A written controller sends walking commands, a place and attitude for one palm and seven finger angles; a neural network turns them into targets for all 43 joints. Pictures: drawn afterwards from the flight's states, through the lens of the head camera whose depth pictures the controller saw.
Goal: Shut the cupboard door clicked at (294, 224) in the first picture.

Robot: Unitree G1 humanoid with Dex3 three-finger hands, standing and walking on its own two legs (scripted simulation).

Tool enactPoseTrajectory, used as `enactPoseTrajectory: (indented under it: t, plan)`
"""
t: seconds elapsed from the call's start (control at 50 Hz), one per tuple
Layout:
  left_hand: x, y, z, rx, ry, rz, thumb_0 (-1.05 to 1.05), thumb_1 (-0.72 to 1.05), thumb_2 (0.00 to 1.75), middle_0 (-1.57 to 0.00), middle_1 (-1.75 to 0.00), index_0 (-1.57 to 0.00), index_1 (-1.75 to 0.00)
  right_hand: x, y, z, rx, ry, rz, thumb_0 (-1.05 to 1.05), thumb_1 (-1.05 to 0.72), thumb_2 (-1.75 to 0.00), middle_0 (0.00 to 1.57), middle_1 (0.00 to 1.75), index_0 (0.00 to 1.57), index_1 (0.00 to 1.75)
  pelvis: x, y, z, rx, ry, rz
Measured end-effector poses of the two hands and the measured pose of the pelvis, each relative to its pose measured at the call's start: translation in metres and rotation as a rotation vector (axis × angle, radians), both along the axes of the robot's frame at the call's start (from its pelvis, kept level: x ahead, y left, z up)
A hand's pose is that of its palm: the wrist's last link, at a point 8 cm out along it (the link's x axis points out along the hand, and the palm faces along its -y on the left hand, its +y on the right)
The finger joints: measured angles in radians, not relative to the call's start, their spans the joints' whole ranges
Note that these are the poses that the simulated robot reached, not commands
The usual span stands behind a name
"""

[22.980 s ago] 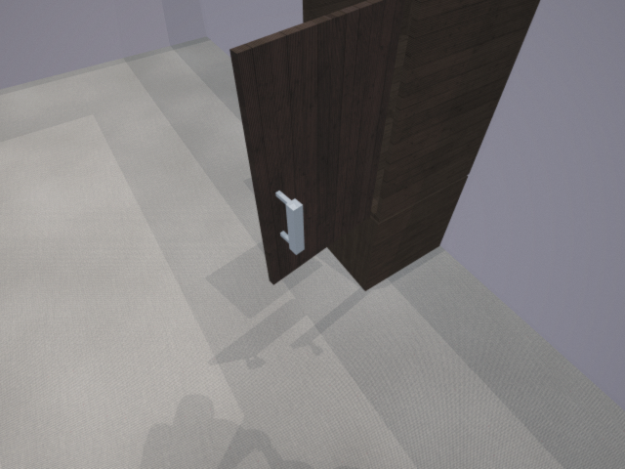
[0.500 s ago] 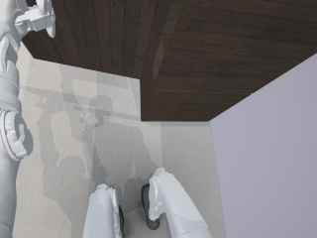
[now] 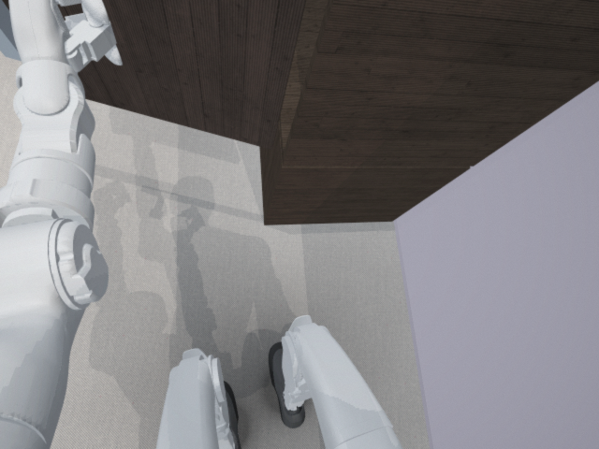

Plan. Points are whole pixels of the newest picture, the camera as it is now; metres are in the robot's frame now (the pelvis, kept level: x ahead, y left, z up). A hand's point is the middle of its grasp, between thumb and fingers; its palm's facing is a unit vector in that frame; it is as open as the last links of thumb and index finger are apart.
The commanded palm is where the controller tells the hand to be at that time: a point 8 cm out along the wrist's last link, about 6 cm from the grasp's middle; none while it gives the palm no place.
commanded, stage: pull the fist back off the door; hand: left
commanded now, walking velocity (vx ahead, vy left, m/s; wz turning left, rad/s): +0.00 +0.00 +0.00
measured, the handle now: out of the picture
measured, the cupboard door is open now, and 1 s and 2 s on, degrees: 74 74 74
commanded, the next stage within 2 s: draw the hand back to the body in 0.54 s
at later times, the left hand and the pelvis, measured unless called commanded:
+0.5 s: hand (99, 95) +0.52 +0.13 +0.05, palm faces +0.09 -1.00 -0.03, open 3.1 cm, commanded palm +0.50 +0.17 +0.06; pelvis +0.02 -0.01 +0.03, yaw +3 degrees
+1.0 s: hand out of the picture +0.43 +0.18 +0.14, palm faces +0.12 -0.99 -0.03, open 3.1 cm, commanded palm +0.40 +0.22 +0.14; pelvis +0.03 +0.00 +0.09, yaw +3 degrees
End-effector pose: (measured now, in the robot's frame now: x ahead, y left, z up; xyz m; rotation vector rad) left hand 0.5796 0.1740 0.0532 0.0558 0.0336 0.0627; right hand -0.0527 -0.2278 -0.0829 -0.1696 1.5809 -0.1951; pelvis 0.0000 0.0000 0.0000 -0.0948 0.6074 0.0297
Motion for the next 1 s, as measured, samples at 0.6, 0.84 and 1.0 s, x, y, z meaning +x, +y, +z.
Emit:
enactPoseTrajectory:
  t: [0.6,0.84,1.0]
  plan:
    - [-0.084,0.007,0.008,-0.006,-0.035,0.008,0.02,0.89,0.90,-1.30,-1.50,-1.30,-1.50,0.132,-0.049,0.006,-0.054,-0.275,0.153,0.00,-0.91,-0.90,0.20,0.30,0.20,0.30,0.015,-0.011,0.027,0.050,-0.099,0.031]
    - [-0.106,0.027,0.033,0.005,-0.074,0.025,0.02,0.89,0.90,-1.30,-1.50,-1.30,-1.50,0.121,-0.028,0.013,0.005,-0.287,0.068,0.00,-0.91,-0.90,0.20,0.30,0.20,0.30,0.020,-0.006,0.042,0.063,-0.132,-0.008]
    - [-0.173,0.057,0.085,-0.023,-0.045,0.058,0.02,0.89,0.90,-1.30,-1.50,-1.30,-1.50,0.147,-0.012,0.060,0.032,-0.375,0.094,0.01,-0.90,-0.90,0.20,0.30,0.20,0.30,0.033,-0.002,0.090,0.072,-0.262,0.011]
